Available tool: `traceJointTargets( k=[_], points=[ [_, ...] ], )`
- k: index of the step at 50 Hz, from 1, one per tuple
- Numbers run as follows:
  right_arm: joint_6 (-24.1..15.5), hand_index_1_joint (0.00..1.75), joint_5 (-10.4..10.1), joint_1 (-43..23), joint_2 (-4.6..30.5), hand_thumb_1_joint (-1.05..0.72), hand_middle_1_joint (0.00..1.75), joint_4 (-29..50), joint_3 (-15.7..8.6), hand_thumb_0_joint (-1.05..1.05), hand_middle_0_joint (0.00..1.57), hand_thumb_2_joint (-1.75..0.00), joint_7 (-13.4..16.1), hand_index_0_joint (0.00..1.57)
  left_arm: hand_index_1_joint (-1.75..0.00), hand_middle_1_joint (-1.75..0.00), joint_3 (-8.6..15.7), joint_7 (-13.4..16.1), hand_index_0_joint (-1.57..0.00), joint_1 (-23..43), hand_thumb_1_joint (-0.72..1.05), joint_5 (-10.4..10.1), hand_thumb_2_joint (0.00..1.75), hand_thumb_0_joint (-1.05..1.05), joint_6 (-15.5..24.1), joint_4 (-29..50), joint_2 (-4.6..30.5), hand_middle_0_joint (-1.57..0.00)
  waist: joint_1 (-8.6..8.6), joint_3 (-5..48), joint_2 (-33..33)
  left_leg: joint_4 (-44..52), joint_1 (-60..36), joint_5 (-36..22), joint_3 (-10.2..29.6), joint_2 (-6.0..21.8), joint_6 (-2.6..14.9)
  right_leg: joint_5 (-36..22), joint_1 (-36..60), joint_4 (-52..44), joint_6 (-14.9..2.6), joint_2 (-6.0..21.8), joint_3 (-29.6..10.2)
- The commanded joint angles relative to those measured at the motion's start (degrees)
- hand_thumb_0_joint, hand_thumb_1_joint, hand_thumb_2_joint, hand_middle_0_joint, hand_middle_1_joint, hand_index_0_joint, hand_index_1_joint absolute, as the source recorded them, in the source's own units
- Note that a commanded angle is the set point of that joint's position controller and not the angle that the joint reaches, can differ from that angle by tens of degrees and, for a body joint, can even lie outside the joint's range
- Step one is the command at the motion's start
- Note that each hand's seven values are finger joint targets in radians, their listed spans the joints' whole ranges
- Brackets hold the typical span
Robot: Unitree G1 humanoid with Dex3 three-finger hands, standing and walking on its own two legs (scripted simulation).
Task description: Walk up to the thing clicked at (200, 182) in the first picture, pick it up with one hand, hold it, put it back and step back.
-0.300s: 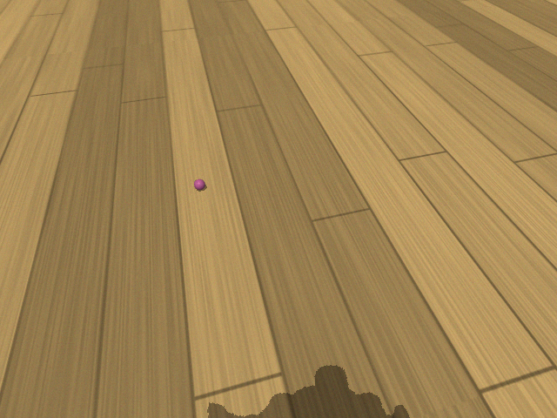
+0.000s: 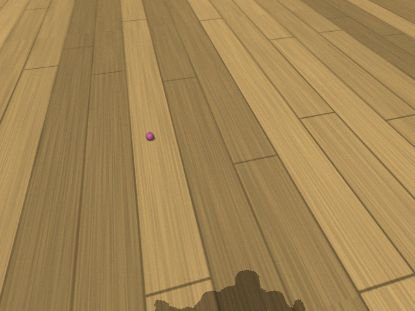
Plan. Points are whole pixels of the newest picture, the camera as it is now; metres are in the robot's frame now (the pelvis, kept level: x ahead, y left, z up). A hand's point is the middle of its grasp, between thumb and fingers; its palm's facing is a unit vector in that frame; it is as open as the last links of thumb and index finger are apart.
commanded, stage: stand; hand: left
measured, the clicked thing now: (149, 136) +1.29 +0.42 -0.75
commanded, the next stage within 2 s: walk up in 0.82 s
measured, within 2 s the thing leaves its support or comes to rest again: neither
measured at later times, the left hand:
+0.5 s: hand out of the picture +0.08 +0.25 -0.15, palm faces -0.03 -0.94 -0.34, open 7.4 cm
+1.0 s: hand out of the picture +0.07 +0.29 -0.15, palm faces +0.06 -0.94 -0.35, open 7.4 cm
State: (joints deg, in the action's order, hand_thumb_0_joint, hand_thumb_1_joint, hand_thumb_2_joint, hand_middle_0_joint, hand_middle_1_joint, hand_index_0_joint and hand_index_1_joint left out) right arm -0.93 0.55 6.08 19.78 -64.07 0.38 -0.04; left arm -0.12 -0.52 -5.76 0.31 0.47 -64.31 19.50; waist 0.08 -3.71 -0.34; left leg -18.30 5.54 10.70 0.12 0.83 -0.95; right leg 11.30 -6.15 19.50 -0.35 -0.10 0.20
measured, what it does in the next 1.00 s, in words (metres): stands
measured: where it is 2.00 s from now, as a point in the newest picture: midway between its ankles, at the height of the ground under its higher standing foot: (191, 261)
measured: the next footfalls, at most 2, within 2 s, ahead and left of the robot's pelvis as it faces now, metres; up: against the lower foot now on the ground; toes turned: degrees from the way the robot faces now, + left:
left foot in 1.12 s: +0.17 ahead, +0.20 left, +0.00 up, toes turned +9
right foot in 1.60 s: +0.43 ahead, -0.04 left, +0.00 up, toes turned +3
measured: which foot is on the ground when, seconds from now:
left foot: down 0.00-0.88, up 0.90-1.00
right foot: down 0.00-1.00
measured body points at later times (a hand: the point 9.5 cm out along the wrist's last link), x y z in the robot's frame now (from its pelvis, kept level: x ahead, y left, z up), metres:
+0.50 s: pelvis +0.00 +0.00 +0.00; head +0.01 +0.00 +0.45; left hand +0.08 +0.30 -0.13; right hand +0.08 -0.30 -0.13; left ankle -0.01 +0.13 -0.75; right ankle -0.01 -0.11 -0.75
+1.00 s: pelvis +0.02 +0.02 -0.01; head +0.03 +0.02 +0.44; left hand +0.07 +0.34 -0.13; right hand +0.10 -0.30 -0.13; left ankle +0.02 +0.14 -0.72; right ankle -0.01 -0.11 -0.75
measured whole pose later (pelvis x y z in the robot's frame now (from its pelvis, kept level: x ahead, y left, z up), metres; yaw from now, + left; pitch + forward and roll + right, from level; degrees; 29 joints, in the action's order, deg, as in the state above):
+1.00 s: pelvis +0.02 +0.02 -0.01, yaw +3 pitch -2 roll -1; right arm -0.4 2.2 11.7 23.3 -59.8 -4.0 -3.6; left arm 3.8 -3.0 -11.7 2.1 3.5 -57.7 21.6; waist 1.5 -2.2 -1.5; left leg -45.0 19.9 24.3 1.1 2.0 1.8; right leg 15.5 -4.7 21.5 -2.0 0.3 3.1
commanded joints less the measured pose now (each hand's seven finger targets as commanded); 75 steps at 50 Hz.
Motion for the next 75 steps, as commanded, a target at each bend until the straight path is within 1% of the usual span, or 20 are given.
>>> traceJointTargets(
  k=[1,40,41,42,43,44,45,46,48,52,55,56,57,58,59,61,64,69,71,75],
  points=[
    [-1.04,0.30,-0.06,-1.93,12.18,-0.90,0.30,3.51,-2.42,0.00,0.20,-0.90,0.84,0.20,-0.30,-0.30,2.25,1.10,-0.20,2.44,0.90,0.17,0.90,0.00,1.42,3.63,12.34,-0.20,-0.18,6.45,0.36,1.25,-1.86,-11.07,4.58,6.63,2.24,-12.53,1.23,-2.87,-1.34,7.72,-5.36],
    [-0.78,0.30,-0.14,-1.51,12.14,-0.90,0.30,3.04,-2.44,0.00,0.20,-0.90,0.70,0.20,-0.30,-0.30,2.01,1.21,-0.20,1.37,0.90,0.13,0.90,0.00,1.56,3.64,12.68,-0.20,-0.07,5.64,0.70,2.04,-2.32,-10.69,4.60,6.81,2.01,-12.09,0.80,-3.78,-1.25,7.57,-5.26],
    [-1.51,0.30,0.75,2.24,16.58,-0.90,0.30,6.26,-5.99,0.00,0.20,-0.90,-0.93,0.20,-0.30,-0.30,6.26,-0.47,-0.20,-2.02,0.90,0.81,0.90,0.00,2.53,6.31,18.73,-0.20,0.48,9.98,1.80,-3.82,2.11,19.36,5.33,3.53,6.44,18.91,4.84,0.84,-3.18,4.41,-3.89],
    [-1.35,0.30,1.29,1.00,16.80,-0.90,0.30,6.60,-6.30,0.00,0.20,-0.90,-1.69,0.20,-0.30,-0.30,6.66,-0.98,-0.20,-3.65,0.90,1.45,0.90,0.00,2.64,5.85,18.52,-0.20,1.91,5.43,0.44,-5.39,11.92,28.20,6.35,3.72,6.95,28.35,4.28,0.85,-4.97,6.94,-7.79],
    [-1.29,0.30,1.45,-2.52,15.80,-0.90,0.30,8.57,-6.30,0.00,0.20,-0.90,-2.15,0.20,-0.30,-0.30,7.28,-1.27,-0.20,-5.19,0.90,1.65,0.90,0.00,2.81,6.46,19.08,-0.20,3.54,0.48,1.81,-9.12,19.96,26.81,4.87,2.68,6.19,33.46,3.16,-1.40,-7.11,10.15,-12.55],
    [-1.22,0.30,1.64,-6.19,13.41,-0.90,0.30,10.95,-6.10,0.00,0.20,-0.90,-2.53,0.20,-0.30,-0.30,7.91,-1.34,-0.20,-7.27,0.90,1.78,0.90,0.00,3.03,6.71,20.14,-0.20,5.55,-3.57,7.21,-19.13,28.49,18.73,-0.09,0.17,4.61,37.31,5.48,-8.29,-10.43,16.14,-19.51],
    [-1.43,0.30,2.07,-7.53,12.46,-0.90,0.30,12.18,-6.07,0.00,0.20,-0.90,-2.62,0.20,-0.30,-0.30,8.45,-1.20,-0.20,-9.09,0.90,2.32,0.90,0.00,3.67,7.79,21.12,-0.20,7.37,-4.47,10.04,-28.15,35.29,17.31,0.72,1.70,3.29,33.27,8.46,-13.98,-14.52,23.00,-26.72],
    [-1.73,0.30,1.87,-6.93,13.60,-0.90,0.30,12.46,-6.49,0.00,0.20,-0.90,-2.62,0.20,-0.30,-0.30,8.44,-1.18,-0.20,-7.73,0.90,2.21,0.90,0.00,4.10,8.97,20.90,-0.20,6.61,-4.83,5.79,-31.04,36.77,15.47,4.26,3.52,2.85,28.09,8.73,-13.93,-15.67,24.63,-27.42],
    [-2.10,0.30,1.47,-1.84,14.83,-0.90,0.30,12.09,-7.22,0.00,0.20,-0.90,-3.43,0.20,-0.30,-0.30,8.30,-1.22,-0.20,-5.89,0.90,1.77,0.90,0.00,4.38,10.42,19.36,-0.20,3.76,-0.59,4.32,-30.30,32.21,13.84,4.50,4.64,2.20,26.05,9.82,-13.07,-13.25,19.23,-19.08],
    [-2.31,0.30,1.33,2.31,14.44,-0.90,0.30,12.62,-8.23,0.00,0.20,-0.90,-4.81,0.20,-0.30,-0.30,8.42,-2.09,-0.20,-0.16,0.90,2.29,0.90,0.00,4.46,14.62,20.74,-0.20,0.12,-2.33,10.14,-20.08,17.42,9.82,1.72,5.79,1.44,18.41,-4.55,-10.22,-10.90,16.40,-7.81],
    [-2.63,0.30,1.49,11.01,14.25,-0.90,0.30,10.11,-9.59,0.00,0.20,-0.90,-4.67,0.20,-0.30,-0.30,7.99,-2.69,-0.20,0.48,0.90,1.67,0.90,0.00,3.76,15.04,19.22,-0.20,-4.15,-0.23,4.17,-12.33,0.37,-0.38,-6.08,0.71,1.09,18.42,-14.42,1.18,-8.30,11.19,1.00],
    [-2.81,0.30,1.94,15.13,15.80,-0.90,0.30,8.91,-10.46,0.00,0.20,-0.90,-4.12,0.20,-0.30,-0.30,7.42,-2.70,-0.20,-1.31,0.90,1.80,0.90,0.00,3.43,15.11,17.33,-0.20,-5.72,2.32,-0.93,-13.56,-8.35,3.10,-6.64,-1.01,1.73,16.05,-19.81,10.38,-7.66,9.32,3.16],
    [-3.17,0.30,2.00,21.00,19.05,-0.90,0.30,8.06,-11.67,0.00,0.20,-0.90,-3.37,0.20,-0.30,-0.30,6.37,-2.89,-0.20,-4.38,0.90,1.88,0.90,0.00,3.05,15.34,14.06,-0.20,-8.13,5.35,-11.42,-8.79,-17.27,15.91,1.03,1.63,4.92,12.76,-27.31,28.46,-6.11,5.30,6.80],
    [-3.87,0.30,2.37,24.43,25.43,-0.90,0.30,9.52,-12.23,0.00,0.20,-0.90,-2.82,0.20,-0.30,-0.30,5.63,-2.77,-0.20,-4.39,0.90,0.79,0.90,0.00,3.22,16.78,10.89,-0.20,-9.07,6.04,-23.59,7.13,-15.71,36.22,37.25,18.17,11.56,23.07,-37.68,45.18,-3.47,-3.97,2.69],
    [-3.81,0.30,0.30,19.49,26.47,-0.90,0.30,11.81,-12.27,0.00,0.20,-0.90,-2.96,0.20,-0.30,-0.30,6.48,-2.14,-0.20,-1.12,0.90,1.28,0.90,0.00,3.28,16.88,17.17,-0.20,-7.76,4.13,-12.60,11.34,-5.94,39.63,46.47,23.09,16.43,22.81,-32.64,48.02,-4.08,0.41,-6.80],
    [-4.34,0.30,0.11,11.44,22.44,-0.90,0.30,14.40,-9.99,0.00,0.20,-0.90,-2.25,0.20,-0.30,-0.30,6.01,-2.03,-0.20,-6.87,0.90,-0.06,0.90,0.00,3.06,14.01,18.08,-0.20,-1.91,0.37,-5.03,6.71,-3.94,28.39,29.34,18.98,14.22,12.39,-34.06,48.16,-3.18,4.89,-8.21],
    [-5.02,0.30,-0.16,10.55,19.25,-0.90,0.30,15.18,-8.69,0.00,0.20,-0.90,-1.94,0.20,-0.30,-0.30,6.39,-2.96,-0.20,-9.73,0.90,0.42,0.90,0.00,2.68,12.12,18.60,-0.20,-0.63,-1.52,-6.18,8.52,4.55,16.46,16.51,14.41,11.87,6.09,-26.58,39.99,-0.60,6.37,-4.87],
    [-5.70,0.30,-0.06,12.46,19.94,-0.90,0.30,16.44,-8.84,0.00,0.20,-0.90,-2.09,0.20,-0.30,-0.30,6.52,-4.51,-0.20,-3.99,0.90,0.93,0.90,0.00,2.58,15.84,16.54,-0.20,-1.83,-3.52,-7.26,9.45,2.81,9.92,9.98,14.08,14.05,1.42,-25.96,26.03,0.92,8.15,-1.92],
    [-5.78,0.30,-0.37,13.18,19.88,-0.90,0.30,16.87,-8.78,0.00,0.20,-0.90,-2.21,0.20,-0.30,-0.30,6.48,-4.89,-0.20,-1.23,0.90,0.93,0.90,0.00,2.77,17.02,15.50,-0.20,-2.38,-3.16,-6.44,8.15,1.89,6.94,7.74,12.91,12.92,-1.96,-24.43,20.36,0.04,7.32,-0.46],
    [-5.47,0.30,-0.37,14.15,19.55,-0.90,0.30,17.85,-8.59,0.00,0.20,-0.90,-1.87,0.20,-0.30,-0.30,6.61,-4.79,-0.20,0.20,0.90,0.64,0.90,0.00,3.33,17.65,13.77,-0.20,-2.02,-0.70,-6.02,2.02,1.96,-9.40,4.44,12.52,11.08,-4.76,-16.21,14.55,-1.49,4.46,3.04]
  ],
)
